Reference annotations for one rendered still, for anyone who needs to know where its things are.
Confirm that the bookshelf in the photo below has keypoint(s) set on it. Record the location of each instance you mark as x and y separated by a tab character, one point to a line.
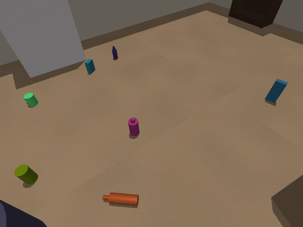
260	13

